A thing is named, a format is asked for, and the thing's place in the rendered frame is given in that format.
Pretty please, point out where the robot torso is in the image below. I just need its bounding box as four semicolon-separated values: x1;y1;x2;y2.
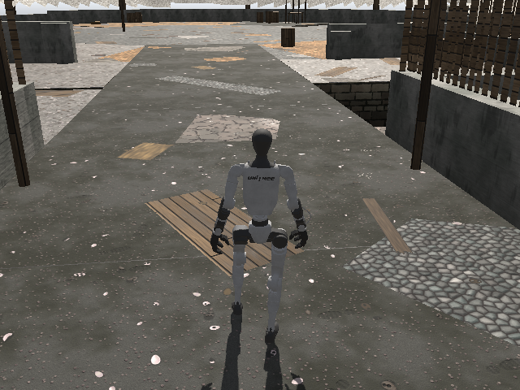
242;161;280;244

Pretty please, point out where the right robot hand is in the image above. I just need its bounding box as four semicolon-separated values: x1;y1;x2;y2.
289;229;308;249

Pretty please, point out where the left robot upper arm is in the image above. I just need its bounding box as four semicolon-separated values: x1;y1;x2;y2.
222;163;245;210

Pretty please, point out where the robot left forearm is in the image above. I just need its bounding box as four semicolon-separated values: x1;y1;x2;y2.
213;197;230;236

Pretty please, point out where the right robot upper arm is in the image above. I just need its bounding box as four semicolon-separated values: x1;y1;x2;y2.
278;164;299;210

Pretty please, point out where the left robot shin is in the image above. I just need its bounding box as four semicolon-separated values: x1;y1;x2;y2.
232;252;244;305

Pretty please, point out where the robot right forearm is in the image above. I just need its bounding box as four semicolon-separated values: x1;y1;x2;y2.
291;198;307;232

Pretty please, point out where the left robot hand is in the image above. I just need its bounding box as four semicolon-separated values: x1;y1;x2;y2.
210;232;229;254

